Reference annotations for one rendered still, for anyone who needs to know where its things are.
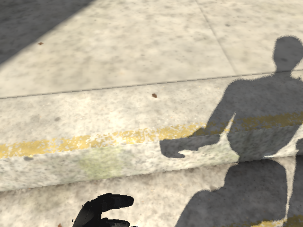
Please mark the left robot hand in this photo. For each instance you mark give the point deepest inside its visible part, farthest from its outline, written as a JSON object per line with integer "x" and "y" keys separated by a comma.
{"x": 90, "y": 213}

